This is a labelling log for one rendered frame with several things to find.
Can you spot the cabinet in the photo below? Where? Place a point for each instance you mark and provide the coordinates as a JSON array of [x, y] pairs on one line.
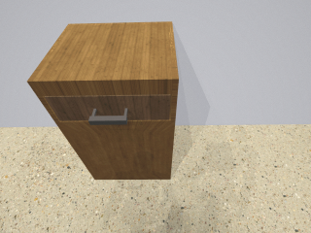
[[115, 58]]

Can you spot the drawer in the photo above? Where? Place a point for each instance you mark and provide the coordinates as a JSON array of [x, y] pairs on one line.
[[139, 106]]

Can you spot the handle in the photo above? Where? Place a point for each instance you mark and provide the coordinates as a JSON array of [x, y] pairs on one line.
[[108, 120]]

